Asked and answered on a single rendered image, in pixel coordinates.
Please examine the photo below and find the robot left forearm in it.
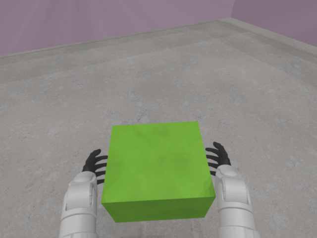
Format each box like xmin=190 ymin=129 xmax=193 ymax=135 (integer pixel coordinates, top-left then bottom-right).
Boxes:
xmin=58 ymin=171 xmax=99 ymax=238

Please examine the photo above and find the left robot hand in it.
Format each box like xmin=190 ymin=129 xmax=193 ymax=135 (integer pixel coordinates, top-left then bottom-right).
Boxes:
xmin=82 ymin=149 xmax=108 ymax=184

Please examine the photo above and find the carton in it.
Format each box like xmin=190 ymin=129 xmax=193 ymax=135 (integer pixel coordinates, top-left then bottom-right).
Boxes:
xmin=101 ymin=121 xmax=216 ymax=223

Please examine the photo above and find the robot right forearm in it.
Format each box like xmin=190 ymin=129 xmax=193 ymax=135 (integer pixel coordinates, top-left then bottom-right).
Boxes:
xmin=214 ymin=165 xmax=261 ymax=238

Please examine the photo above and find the right robot hand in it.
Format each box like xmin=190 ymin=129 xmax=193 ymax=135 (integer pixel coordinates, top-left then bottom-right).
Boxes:
xmin=205 ymin=142 xmax=231 ymax=176

